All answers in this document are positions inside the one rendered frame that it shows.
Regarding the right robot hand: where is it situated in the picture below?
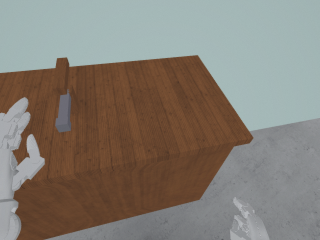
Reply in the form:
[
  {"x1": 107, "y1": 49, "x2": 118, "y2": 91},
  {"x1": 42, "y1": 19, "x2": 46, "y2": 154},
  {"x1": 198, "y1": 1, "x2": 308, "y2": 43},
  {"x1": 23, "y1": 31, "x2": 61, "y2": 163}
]
[{"x1": 230, "y1": 197, "x2": 270, "y2": 240}]

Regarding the robot left forearm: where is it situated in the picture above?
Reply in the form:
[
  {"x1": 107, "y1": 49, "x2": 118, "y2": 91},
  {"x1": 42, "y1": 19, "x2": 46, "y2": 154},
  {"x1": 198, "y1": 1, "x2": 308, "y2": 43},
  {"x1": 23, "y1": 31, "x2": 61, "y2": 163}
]
[{"x1": 0, "y1": 198, "x2": 22, "y2": 240}]

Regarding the left robot hand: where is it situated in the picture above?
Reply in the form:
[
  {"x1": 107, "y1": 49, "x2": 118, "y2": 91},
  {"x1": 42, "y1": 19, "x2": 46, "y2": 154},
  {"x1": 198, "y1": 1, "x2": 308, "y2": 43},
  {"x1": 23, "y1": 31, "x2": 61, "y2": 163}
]
[{"x1": 0, "y1": 97, "x2": 45, "y2": 200}]

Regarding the tap lever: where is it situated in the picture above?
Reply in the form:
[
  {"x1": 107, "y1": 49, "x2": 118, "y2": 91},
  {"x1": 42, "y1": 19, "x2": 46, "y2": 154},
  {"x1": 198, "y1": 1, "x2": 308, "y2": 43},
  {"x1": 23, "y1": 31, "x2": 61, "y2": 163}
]
[{"x1": 55, "y1": 89, "x2": 71, "y2": 133}]

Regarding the counter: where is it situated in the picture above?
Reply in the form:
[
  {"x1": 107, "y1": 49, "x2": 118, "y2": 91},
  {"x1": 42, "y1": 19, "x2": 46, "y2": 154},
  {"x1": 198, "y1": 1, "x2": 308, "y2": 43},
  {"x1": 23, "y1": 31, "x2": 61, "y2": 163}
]
[{"x1": 0, "y1": 55, "x2": 253, "y2": 240}]

